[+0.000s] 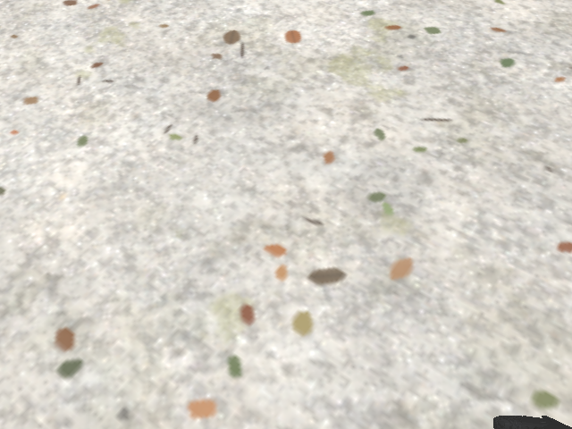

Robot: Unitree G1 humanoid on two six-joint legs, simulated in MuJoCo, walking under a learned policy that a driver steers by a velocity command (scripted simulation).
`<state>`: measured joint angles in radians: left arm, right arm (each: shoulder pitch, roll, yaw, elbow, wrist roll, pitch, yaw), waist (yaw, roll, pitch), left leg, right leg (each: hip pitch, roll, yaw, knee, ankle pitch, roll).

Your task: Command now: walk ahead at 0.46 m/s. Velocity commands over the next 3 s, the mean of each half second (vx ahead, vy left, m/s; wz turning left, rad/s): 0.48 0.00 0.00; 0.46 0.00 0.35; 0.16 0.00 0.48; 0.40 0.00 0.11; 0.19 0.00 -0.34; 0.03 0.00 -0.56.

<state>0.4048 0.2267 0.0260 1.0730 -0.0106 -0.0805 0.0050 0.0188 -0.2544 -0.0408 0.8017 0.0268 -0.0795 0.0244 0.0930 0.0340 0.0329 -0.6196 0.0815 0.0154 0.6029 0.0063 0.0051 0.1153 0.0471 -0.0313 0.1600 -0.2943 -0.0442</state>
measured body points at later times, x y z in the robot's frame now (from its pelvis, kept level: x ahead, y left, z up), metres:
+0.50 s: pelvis +0.28 +0.04 +0.01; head +0.30 +0.04 +0.46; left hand +0.45 +0.30 -0.10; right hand +0.28 -0.23 -0.13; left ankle +0.23 +0.13 -0.74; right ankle +0.48 -0.14 -0.68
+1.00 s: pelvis +0.55 -0.01 +0.01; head +0.58 +0.00 +0.45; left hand +0.53 +0.27 -0.13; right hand +0.76 -0.24 -0.10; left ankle +0.68 +0.18 -0.68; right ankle +0.52 -0.11 -0.74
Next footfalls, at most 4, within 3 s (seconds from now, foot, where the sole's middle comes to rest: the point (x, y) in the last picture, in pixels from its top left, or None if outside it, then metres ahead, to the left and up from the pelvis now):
0.12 left None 0.27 0.13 -0.78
0.66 right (379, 396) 0.56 -0.11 -0.78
1.14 left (274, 314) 0.76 0.15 -0.78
1.64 right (355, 296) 0.83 -0.06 -0.78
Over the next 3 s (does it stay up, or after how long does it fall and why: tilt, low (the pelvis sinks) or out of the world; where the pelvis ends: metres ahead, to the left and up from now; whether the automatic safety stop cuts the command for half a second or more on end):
stays up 1.02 0.21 -0.01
